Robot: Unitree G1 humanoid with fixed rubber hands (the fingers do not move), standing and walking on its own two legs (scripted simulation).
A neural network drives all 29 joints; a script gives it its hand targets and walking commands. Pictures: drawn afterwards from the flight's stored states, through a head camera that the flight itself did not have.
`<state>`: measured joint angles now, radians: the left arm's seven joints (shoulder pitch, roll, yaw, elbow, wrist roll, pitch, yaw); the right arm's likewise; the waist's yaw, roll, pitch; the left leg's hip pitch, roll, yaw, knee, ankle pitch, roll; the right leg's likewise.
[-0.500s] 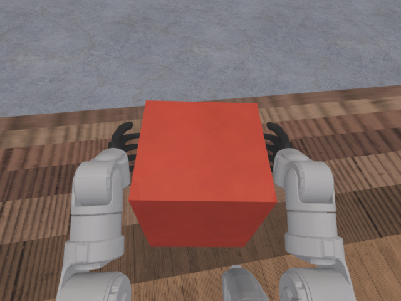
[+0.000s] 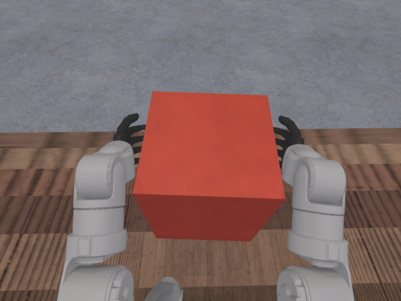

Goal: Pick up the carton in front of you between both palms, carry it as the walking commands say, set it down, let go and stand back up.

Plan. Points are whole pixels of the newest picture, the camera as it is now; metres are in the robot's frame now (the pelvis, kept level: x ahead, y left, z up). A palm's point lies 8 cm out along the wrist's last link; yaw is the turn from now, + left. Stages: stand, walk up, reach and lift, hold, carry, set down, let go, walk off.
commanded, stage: carry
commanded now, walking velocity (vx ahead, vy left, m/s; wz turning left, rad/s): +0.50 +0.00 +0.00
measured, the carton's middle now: (206, 173) +0.36 +0.03 +0.04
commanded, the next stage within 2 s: none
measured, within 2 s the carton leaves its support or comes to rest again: neither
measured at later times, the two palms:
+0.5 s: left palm (167, 106) +0.71 +0.18 -0.10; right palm (256, 111) +0.71 -0.12 -0.10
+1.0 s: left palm (177, 67) +1.11 +0.22 -0.22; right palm (239, 73) +1.10 -0.08 -0.22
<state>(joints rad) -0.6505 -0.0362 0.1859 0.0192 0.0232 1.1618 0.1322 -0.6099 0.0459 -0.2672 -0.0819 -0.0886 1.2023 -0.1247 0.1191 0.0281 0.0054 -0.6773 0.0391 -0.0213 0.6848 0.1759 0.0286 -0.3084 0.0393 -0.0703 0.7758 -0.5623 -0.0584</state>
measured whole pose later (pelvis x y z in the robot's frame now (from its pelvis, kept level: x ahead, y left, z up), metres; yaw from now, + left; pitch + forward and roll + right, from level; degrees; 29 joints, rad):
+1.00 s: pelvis +0.76 +0.08 -0.35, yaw +0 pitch +2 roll +1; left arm -0.59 0.02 0.17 0.10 -0.02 1.09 0.13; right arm -0.56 0.04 -0.17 0.04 -0.09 1.10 -0.14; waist -0.02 0.01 -0.04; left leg -0.44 -0.14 0.01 0.65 -0.20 0.07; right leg -0.47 0.08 0.00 1.58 -0.58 -0.06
